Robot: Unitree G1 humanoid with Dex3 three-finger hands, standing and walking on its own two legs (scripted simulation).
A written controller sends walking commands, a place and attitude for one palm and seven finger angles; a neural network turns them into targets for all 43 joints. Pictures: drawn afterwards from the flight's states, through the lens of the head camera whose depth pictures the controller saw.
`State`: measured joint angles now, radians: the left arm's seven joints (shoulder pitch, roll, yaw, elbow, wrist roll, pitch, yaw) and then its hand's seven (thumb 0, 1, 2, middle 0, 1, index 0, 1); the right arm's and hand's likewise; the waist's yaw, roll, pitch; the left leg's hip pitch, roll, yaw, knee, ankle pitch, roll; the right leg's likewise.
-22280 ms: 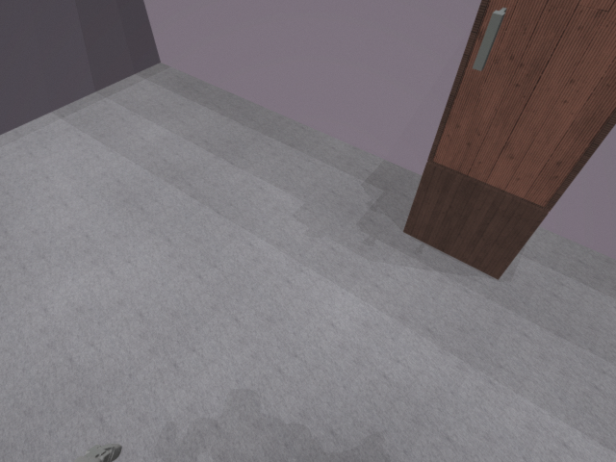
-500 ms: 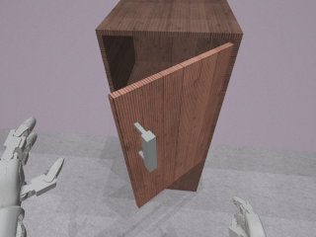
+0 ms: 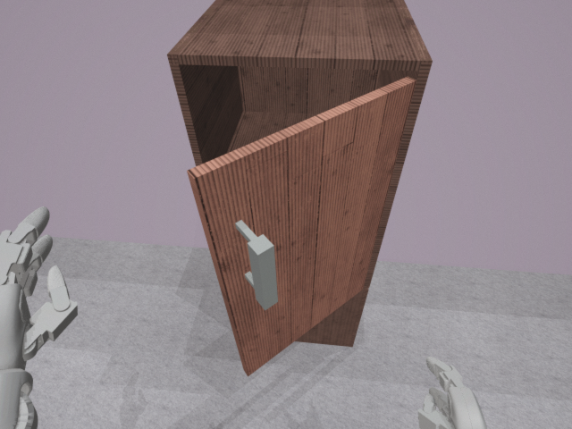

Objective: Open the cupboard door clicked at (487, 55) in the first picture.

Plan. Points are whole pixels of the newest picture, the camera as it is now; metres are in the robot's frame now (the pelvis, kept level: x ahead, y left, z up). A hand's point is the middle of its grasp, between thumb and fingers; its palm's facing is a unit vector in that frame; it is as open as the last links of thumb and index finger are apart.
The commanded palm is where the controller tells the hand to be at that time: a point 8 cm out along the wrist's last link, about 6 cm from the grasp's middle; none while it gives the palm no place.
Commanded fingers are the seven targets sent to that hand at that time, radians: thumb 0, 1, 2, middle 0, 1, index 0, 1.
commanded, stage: step back with the hand held close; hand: left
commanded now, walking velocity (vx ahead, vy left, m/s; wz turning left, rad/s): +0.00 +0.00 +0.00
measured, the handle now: (255, 265) +0.31 +0.09 +0.08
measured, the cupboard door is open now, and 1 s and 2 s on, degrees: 43 43 43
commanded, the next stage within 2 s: stop stepping back and stand still in 1.22 s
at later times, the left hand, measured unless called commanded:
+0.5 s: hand (45, 342) +0.15 +0.27 +0.14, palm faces +0.36 -0.79 -0.50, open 7.4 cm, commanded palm +0.09 +0.31 +0.17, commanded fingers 0.00 0.90 0.90 -0.20 -0.30 -0.20 -0.30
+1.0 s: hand out of the picture +0.07 +0.30 +0.15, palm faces +0.47 -0.77 -0.43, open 7.4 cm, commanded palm +0.00 +0.33 +0.17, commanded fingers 0.00 0.90 0.90 -0.20 -0.30 -0.20 -0.30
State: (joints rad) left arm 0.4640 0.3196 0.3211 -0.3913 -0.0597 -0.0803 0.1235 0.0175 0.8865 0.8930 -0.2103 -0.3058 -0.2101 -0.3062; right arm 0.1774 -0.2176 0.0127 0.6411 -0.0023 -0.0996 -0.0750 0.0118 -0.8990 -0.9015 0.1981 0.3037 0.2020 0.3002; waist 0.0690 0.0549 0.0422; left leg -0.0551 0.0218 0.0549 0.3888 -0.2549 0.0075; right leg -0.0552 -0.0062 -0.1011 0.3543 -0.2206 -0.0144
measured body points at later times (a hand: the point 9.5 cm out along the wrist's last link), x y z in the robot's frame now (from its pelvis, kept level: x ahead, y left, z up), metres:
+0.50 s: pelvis -0.05 +0.01 -0.01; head -0.02 +0.01 +0.44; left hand +0.13 +0.31 +0.17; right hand +0.13 -0.24 -0.09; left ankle -0.02 +0.11 -0.75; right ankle -0.01 -0.11 -0.75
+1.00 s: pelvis -0.13 +0.03 -0.02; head -0.11 +0.06 +0.42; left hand +0.04 +0.33 +0.17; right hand +0.04 -0.21 -0.10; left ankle -0.05 +0.11 -0.75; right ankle -0.05 -0.10 -0.72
